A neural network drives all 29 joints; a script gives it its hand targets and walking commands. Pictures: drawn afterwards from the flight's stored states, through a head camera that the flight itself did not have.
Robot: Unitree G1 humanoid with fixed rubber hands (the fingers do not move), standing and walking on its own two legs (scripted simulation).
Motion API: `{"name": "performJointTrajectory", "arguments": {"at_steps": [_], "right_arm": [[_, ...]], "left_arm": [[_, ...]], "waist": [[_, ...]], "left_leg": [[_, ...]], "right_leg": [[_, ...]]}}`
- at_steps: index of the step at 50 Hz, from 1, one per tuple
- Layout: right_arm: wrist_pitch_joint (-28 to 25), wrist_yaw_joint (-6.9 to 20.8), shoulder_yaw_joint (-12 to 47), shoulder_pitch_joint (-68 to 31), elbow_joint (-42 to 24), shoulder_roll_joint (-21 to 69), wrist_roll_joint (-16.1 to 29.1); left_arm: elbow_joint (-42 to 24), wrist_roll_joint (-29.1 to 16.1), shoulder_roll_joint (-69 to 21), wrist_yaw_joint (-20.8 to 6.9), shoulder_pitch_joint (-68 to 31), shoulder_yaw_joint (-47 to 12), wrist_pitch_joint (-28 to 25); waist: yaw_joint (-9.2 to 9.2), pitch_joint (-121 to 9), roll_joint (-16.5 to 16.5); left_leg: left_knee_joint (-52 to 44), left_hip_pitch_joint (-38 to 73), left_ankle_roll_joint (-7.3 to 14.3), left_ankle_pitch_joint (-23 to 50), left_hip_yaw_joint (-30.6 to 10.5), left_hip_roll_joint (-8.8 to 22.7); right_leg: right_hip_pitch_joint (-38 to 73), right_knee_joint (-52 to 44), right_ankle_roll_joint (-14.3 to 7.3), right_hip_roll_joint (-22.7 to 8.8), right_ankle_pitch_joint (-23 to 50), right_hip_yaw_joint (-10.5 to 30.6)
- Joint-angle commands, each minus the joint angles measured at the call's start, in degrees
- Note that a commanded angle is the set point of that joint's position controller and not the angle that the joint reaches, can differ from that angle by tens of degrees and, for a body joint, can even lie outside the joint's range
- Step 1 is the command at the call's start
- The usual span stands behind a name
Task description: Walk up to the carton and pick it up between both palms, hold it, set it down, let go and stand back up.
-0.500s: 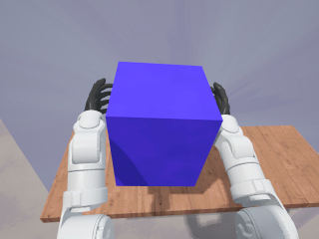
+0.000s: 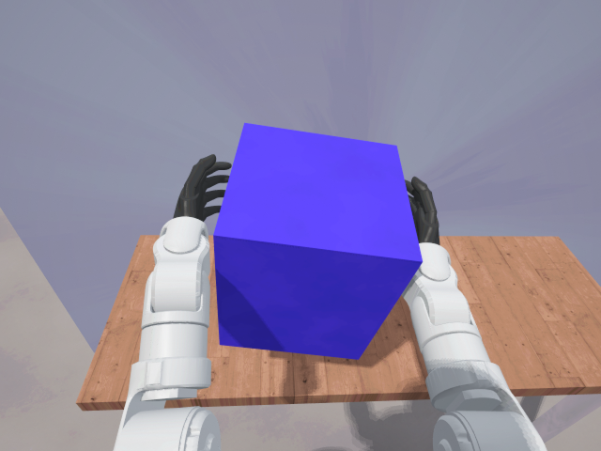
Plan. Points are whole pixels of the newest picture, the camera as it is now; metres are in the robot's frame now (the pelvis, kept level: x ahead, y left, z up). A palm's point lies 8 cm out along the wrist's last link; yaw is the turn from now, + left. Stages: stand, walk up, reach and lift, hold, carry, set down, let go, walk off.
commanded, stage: set down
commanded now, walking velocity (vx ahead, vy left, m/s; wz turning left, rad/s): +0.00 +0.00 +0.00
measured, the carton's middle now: (305, 248) +0.37 +0.00 +0.11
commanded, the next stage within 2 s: none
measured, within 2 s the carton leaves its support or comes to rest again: neither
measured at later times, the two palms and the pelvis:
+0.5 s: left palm (206, 225) +0.39 +0.14 +0.13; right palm (418, 246) +0.37 -0.16 +0.11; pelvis +0.02 +0.00 +0.00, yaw +0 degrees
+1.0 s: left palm (216, 232) +0.41 +0.13 +0.10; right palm (417, 256) +0.37 -0.17 +0.09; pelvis +0.02 +0.00 +0.00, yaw -1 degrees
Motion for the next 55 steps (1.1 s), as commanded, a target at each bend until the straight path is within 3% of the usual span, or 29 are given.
{"name": "performJointTrajectory", "arguments": {"at_steps": [1, 4, 8, 14, 18, 24, 31, 34, 37, 44, 47, 55], "right_arm": [[-10.63, 6.22, 22.98, -49.78, -21.39, 25.23, 0.04], [-12.01, 5.93, 24.57, -49.07, -21.41, 25.63, 0.31], [-12.53, 5.80, 24.05, -47.93, -19.65, 25.02, -0.04], [-13.77, 5.69, 26.35, -47.12, -20.75, 26.08, 1.09], [-12.56, 4.92, 26.37, -44.06, -18.14, 26.32, 0.67], [-13.19, 5.05, 25.68, -42.90, -17.02, 27.10, 0.81], [-14.82, 5.36, 25.97, -44.45, -17.77, 28.47, -0.63], [-14.80, 5.72, 24.02, -43.53, -14.45, 28.91, -2.04], [-15.15, 6.19, 21.61, -44.30, -12.06, 28.57, -3.74], [-17.47, 7.44, 17.10, -45.79, -6.78, 30.26, -7.52], [-17.74, 8.03, 14.06, -45.12, -1.82, 30.41, -9.57], [-21.34, 8.97, 10.33, -45.31, 2.40, 30.96, -12.40]], "left_arm": [[-4.61, -6.37, -29.93, -6.09, -32.20, -25.90, -3.31], [-5.92, -7.11, -31.04, -5.11, -32.04, -28.32, -5.05], [-4.07, -6.78, -30.79, -4.74, -31.25, -28.23, -5.73], [-5.32, -8.05, -32.62, -3.11, -31.61, -31.00, -8.62], [-1.90, -6.33, -31.84, -3.97, -28.25, -28.39, -8.28], [-2.48, -5.93, -32.21, -4.22, -29.43, -27.89, -9.83], [1.17, -6.71, -33.51, -3.66, -30.76, -28.30, -12.89], [3.02, -6.33, -33.54, -3.46, -32.29, -27.58, -14.29], [7.23, -5.64, -33.54, -3.71, -32.50, -25.43, -15.19], [13.43, -4.62, -34.13, -3.37, -36.43, -21.94, -19.53], [18.36, -3.12, -32.80, -3.83, -37.40, -18.17, -21.10], [22.95, -2.18, -34.32, -2.56, -38.20, -16.62, -26.24]], "waist": [[-0.40, -27.28, 4.49], [-0.96, -29.89, 4.98], [-0.79, -28.88, 4.50], [-0.92, -34.57, 5.47], [-1.00, -29.43, 3.61], [-0.71, -30.98, 5.16], [-0.26, -33.51, 4.17], [-0.75, -32.77, 4.48], [-0.06, -31.38, 3.96], [0.55, -34.38, 3.55], [0.83, -31.72, 3.06], [0.77, -35.54, 4.80]], "left_leg": [[-0.75, 11.19, -0.95, 9.02, 1.20, -1.00], [1.17, 13.66, -1.78, 14.97, 0.56, -0.88], [0.60, 12.38, -1.76, 13.83, 0.29, -0.76], [3.33, 15.90, -3.06, 22.80, -0.78, -0.59], [1.85, 11.57, -2.08, 19.03, -0.66, -1.00], [2.04, 11.54, -2.90, 21.02, -0.77, -1.18], [2.18, 10.27, -2.68, 20.71, -0.54, -1.02], [1.29, 9.73, -2.65, 18.36, -0.44, -0.78], [0.21, 8.48, -2.19, 14.68, 0.03, -0.63], [-0.56, 7.12, -1.90, 14.03, 1.11, -0.51], [-2.09, 3.79, -1.18, 9.55, 1.81, -0.78], [0.02, 6.97, -2.72, 19.13, 1.75, 0.00]], "right_leg": [[-0.65, -2.50, 2.25, 2.06, 9.12, -2.08], [-0.33, -2.08, 2.14, 2.36, 13.58, -2.16], [-0.65, -2.16, 2.33, 2.26, 13.28, -1.95], [-0.65, -1.79, 2.02, 2.99, 19.49, -1.68], [2.44, -1.44, 2.95, 2.39, 22.44, -0.72], [2.79, -0.97, 2.96, 2.34, 24.58, -0.66], [3.27, -0.45, 3.15, 2.47, 27.42, -0.35], [1.76, -0.79, 3.19, 2.40, 25.02, -0.40], [0.14, -1.66, 2.94, 2.18, 20.32, -0.58], [0.60, -1.66, 2.82, 2.04, 20.65, -0.53], [1.78, -1.66, 3.13, 1.29, 19.40, -0.02], [1.04, -1.49, 2.37, 2.31, 24.22, -0.76]]}}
